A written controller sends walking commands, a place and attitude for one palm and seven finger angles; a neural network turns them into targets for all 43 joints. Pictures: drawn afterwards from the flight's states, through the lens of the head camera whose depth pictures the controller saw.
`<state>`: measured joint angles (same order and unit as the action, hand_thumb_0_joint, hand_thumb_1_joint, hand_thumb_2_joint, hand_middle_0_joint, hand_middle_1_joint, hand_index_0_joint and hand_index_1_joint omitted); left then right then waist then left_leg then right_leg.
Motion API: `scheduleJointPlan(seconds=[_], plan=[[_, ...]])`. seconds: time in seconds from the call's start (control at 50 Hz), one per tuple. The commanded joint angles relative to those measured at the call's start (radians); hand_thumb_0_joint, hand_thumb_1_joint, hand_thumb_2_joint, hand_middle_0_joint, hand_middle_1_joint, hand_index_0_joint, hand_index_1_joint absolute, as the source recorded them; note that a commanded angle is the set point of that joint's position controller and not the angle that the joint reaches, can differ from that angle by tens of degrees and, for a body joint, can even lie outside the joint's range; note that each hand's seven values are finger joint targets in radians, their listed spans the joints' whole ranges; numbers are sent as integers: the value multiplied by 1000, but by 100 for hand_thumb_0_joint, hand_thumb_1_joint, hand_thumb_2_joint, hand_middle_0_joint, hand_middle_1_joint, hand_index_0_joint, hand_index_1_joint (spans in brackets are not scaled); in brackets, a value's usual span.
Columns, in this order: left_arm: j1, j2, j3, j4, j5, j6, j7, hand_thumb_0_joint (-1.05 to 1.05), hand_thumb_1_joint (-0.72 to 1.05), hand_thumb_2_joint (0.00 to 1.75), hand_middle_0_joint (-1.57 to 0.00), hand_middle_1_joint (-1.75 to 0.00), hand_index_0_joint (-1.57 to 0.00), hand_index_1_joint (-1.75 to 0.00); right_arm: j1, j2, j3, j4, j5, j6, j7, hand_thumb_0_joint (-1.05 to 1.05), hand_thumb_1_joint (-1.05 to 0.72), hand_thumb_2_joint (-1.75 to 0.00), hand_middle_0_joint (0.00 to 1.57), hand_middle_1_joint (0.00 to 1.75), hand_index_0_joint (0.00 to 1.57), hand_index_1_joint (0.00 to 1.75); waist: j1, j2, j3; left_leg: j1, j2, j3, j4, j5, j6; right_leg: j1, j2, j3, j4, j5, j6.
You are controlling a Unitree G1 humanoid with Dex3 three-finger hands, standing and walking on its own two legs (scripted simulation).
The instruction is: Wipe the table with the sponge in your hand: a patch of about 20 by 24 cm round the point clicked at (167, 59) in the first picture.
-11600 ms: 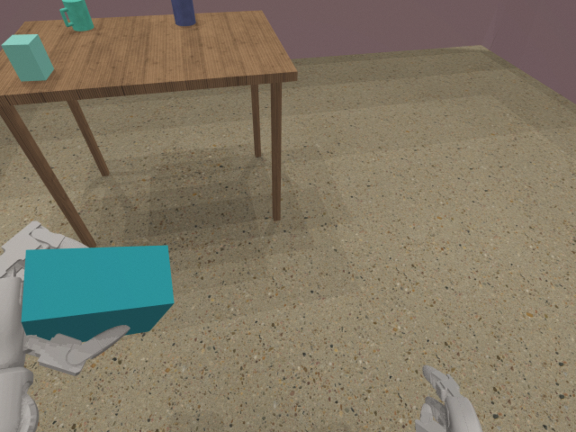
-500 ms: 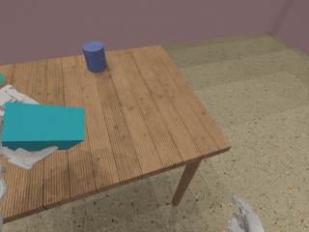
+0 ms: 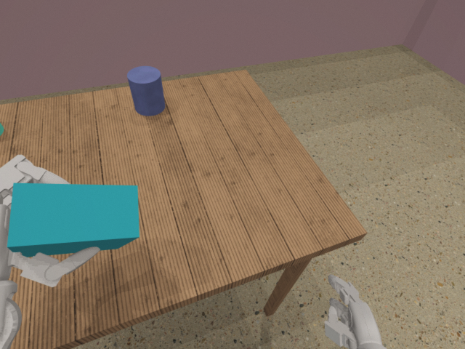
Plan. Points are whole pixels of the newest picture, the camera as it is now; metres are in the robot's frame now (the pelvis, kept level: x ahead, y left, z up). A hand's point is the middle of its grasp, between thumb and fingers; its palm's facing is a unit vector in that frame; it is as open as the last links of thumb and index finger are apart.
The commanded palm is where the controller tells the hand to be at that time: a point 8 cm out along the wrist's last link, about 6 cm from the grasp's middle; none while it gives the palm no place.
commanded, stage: come to a stop and stand still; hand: left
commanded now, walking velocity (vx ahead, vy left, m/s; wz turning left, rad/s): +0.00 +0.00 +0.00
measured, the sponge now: (94, 222) +0.24 +0.21 +0.15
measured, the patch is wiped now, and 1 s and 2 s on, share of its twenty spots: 0.00 0.00 0.00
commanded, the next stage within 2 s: look again from close up in 0.10 s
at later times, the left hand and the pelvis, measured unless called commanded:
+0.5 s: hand (39, 245) +0.20 +0.26 +0.15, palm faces +0.38 -0.84 -0.38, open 10.4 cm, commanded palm +0.14 +0.29 +0.17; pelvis -0.02 +0.01 +0.00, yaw +0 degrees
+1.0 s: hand (84, 235) +0.21 +0.21 +0.15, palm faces +0.34 -0.86 -0.39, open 10.4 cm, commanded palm +0.15 +0.25 +0.17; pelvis -0.01 -0.03 +0.00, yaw +0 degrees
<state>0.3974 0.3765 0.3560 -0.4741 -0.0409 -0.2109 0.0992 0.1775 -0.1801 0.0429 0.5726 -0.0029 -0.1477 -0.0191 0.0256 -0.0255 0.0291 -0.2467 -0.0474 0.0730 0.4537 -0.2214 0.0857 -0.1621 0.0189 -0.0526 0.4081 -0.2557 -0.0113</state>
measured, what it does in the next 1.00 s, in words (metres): stands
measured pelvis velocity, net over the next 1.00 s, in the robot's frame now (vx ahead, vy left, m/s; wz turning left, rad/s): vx -0.01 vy -0.03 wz -0.01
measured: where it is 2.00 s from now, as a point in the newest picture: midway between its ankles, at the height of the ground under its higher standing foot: outside the picture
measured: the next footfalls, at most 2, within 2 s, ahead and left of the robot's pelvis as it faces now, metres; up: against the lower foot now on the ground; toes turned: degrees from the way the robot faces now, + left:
none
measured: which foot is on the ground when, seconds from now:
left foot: down 0.00-1.00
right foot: down 0.00-1.00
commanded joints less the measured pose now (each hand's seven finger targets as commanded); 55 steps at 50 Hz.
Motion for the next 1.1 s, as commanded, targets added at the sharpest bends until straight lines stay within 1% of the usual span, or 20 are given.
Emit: scheduleJointPlan(seconds=[0.0, 0.06, 0.08, 0.1, 0.22, 0.28, 0.3, 0.38, 0.4, 0.48, 0.5, 0.58, 0.6, 0.68, 0.7, 0.78, 0.88, 0.9, 1.02, 1.08], plan=[[-37, 149, 97, -194, -17, -53, 13, 0, 10, 130, -120, -160, -120, -160, -53, -146, -63, -152, 5, -24, -20, 0, -90, -90, 20, 30, 20, 30, -12, 101, -171, 119, 163, -166, -74, 413, -100, 18, -55, 59, -23, 211, -12], [-54, 176, 116, -228, -22, -49, 16, 0, 10, 130, -120, -160, -120, -160, -57, -142, -66, -170, 10, -17, -28, 0, -90, -90, 20, 30, 20, 30, -11, 99, -169, 107, 163, -170, -84, 337, -96, 33, -64, 77, -41, 202, -13], [-56, 191, 134, -236, -17, -48, 21, 0, 10, 130, -120, -160, -120, -160, -75, -141, -62, -168, 11, -18, -31, 0, -90, -90, 20, 30, 20, 30, -9, 128, -169, 116, 156, -167, -91, 339, -104, 26, -58, 70, -36, 195, -13], [-56, 158, 101, -225, -23, -52, 17, 0, 10, 130, -120, -160, -120, -160, -63, -144, -59, -168, 6, -14, -30, 0, -90, -90, 20, 30, 20, 30, -10, 134, -166, 103, 160, -175, -104, 318, -102, 28, -54, 61, -37, 172, -13], [-66, 159, 87, -256, -17, -51, 23, 0, 10, 130, -120, -160, -120, -160, -58, -152, -70, -168, 9, -25, -34, 0, -90, -90, 20, 30, 20, 30, -12, 148, -179, 121, 164, -182, -115, 281, -110, 33, -56, 66, -42, 154, -14], [-51, 173, 108, -223, -10, -44, 31, 0, 10, 130, -120, -160, -120, -160, -73, -150, -68, -163, 13, -25, -38, 0, -90, -90, 20, 30, 20, 30, -7, 113, -156, 99, 163, -184, -138, 194, -113, 27, -55, 67, -53, 125, -11], [-45, 142, 78, -197, -17, -45, 26, 0, 10, 130, -120, -160, -120, -160, -63, -154, -64, -161, 7, -20, -38, 0, -90, -90, 20, 30, 20, 30, -9, 101, -141, 66, 164, -191, -154, 141, -103, 36, -55, 62, -64, 109, -8], [-59, 174, 107, -199, -5, -44, 34, 0, 10, 130, -120, -160, -120, -160, -75, -152, -69, -159, 16, -26, -42, 0, -90, -90, 20, 30, 20, 30, -8, 116, -116, 38, 159, -194, -176, 9, -98, 30, -60, 75, -74, 71, -10], [-59, 135, 70, -187, -8, -49, 28, 0, 10, 130, -120, -160, -120, -160, -64, -155, -65, -159, 9, -22, -40, 0, -90, -90, 20, 30, 20, 30, -11, 107, -111, 23, 160, -202, -190, -24, -91, 32, -54, 70, -74, 65, -9], [-66, 178, 109, -210, 1, -51, 35, 0, 10, 130, -120, -160, -120, -160, -76, -155, -70, -160, 15, -33, -42, 0, -90, -90, 20, 30, 20, 30, -8, 115, -110, 12, 159, -212, -204, -82, -92, 36, -53, 76, -68, 45, -9], [-55, 151, 86, -196, -5, -54, 31, 0, 10, 130, -120, -160, -120, -160, -65, -155, -66, -156, 8, -29, -41, 0, -90, -90, 20, 30, 20, 30, -8, 108, -110, -11, 161, -214, -212, -107, -80, 50, -50, 69, -71, 45, -6], [-45, 179, 115, -203, -1, -53, 36, 0, 10, 130, -120, -160, -120, -160, -72, -154, -72, -156, 16, -39, -41, 0, -90, -90, 20, 30, 20, 30, -9, 105, -111, 16, 153, -203, -188, -70, -85, 33, -57, 79, -79, 50, -10], [-42, 144, 84, -179, -7, -55, 29, 0, 10, 130, -120, -160, -120, -160, -57, -154, -66, -148, 7, -36, -39, 0, -90, -90, 20, 30, 20, 30, -11, 93, -103, 6, 160, -218, -211, -95, -86, 27, -47, 71, -81, 40, -8], [-76, 176, 112, -202, -5, -51, 30, 0, 10, 130, -120, -160, -120, -160, -67, -150, -74, -146, 14, -37, -40, 0, -90, -90, 20, 30, 20, 30, -12, 111, -117, 50, 183, -224, -224, -61, -102, 12, -31, 71, -59, 46, -5], [-73, 151, 87, -190, -13, -49, 25, 0, 10, 130, -120, -160, -120, -160, -57, -150, -71, -146, 7, -33, -39, 0, -90, -90, 20, 30, 20, 30, -12, 114, -114, 39, 193, -233, -236, -66, -99, 14, -26, 66, -56, 47, -3], [-68, 167, 101, -207, -13, -36, 23, 0, 10, 130, -120, -160, -120, -160, -67, -146, -80, -155, 14, -32, -31, 0, -90, -90, 20, 30, 20, 30, -13, 108, -135, 97, 202, -205, -186, 63, -101, -3, -29, 63, -60, 77, -6], [-35, 182, 122, -213, -25, -20, 20, 0, 10, 130, -120, -160, -120, -160, -65, -145, -86, -166, 16, -16, -25, 0, -90, -90, 20, 30, 20, 30, -15, 103, -151, 92, 199, -174, -125, 138, -83, 5, -41, 71, -75, 124, -10], [-39, 151, 90, -218, -31, -20, 14, 0, 10, 130, -120, -160, -120, -160, -54, -147, -83, -166, 10, -9, -24, 0, -90, -90, 20, 30, 20, 30, -19, 108, -149, 79, 198, -171, -115, 143, -74, 7, -41, 70, -78, 136, -10], [-16, 191, 132, -270, -52, -9, 2, 0, 10, 130, -120, -160, -120, -160, -51, -151, -100, -182, 14, -2, -30, 0, -90, -90, 20, 30, 20, 30, -20, 111, -187, 108, 202, -151, -22, 308, -63, 9, -57, 90, -56, 264, -15], [18, 200, 147, -264, -59, 1, 0, 0, 10, 130, -120, -160, -120, -160, -57, -149, -101, -180, 19, 3, -34, 0, -90, -90, 20, 30, 20, 30, -20, 107, -190, 115, 196, -127, 10, 302, -56, -10, -63, 102, -57, 296, -10]])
